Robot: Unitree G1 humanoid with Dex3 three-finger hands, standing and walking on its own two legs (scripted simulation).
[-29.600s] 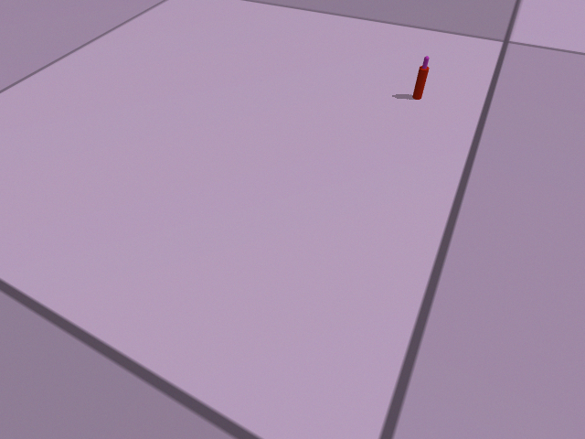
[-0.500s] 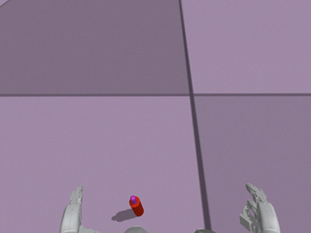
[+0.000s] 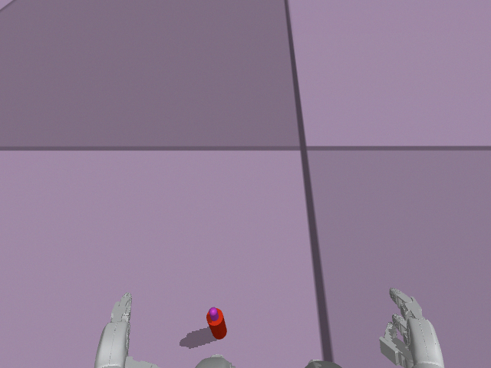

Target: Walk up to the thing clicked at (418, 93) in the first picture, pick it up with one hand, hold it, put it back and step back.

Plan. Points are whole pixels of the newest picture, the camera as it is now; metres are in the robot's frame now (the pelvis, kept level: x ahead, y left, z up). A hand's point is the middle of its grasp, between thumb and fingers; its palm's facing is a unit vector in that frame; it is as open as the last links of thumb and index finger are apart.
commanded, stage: stand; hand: left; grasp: from the side
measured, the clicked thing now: (216, 321) +0.35 +0.15 -0.59
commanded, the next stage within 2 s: none
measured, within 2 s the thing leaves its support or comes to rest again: neither
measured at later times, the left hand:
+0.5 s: hand out of the picture +0.10 +0.25 -0.11, palm faces -0.01 -0.94 -0.35, open 8.0 cm
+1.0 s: hand out of the picture +0.02 +0.26 -0.10, palm faces -0.01 -0.94 -0.34, open 7.4 cm
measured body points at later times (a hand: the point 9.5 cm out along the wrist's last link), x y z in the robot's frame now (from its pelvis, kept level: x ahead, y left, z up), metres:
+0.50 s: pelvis +0.00 +0.01 +0.03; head +0.01 +0.02 +0.48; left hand +0.10 +0.30 -0.09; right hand +0.10 -0.28 -0.09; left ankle +0.03 +0.13 -0.69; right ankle +0.01 -0.13 -0.69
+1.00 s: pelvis -0.02 +0.02 +0.05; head -0.03 +0.01 +0.50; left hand +0.02 +0.31 -0.08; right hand +0.05 -0.27 -0.09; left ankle +0.03 +0.13 -0.69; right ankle +0.01 -0.13 -0.69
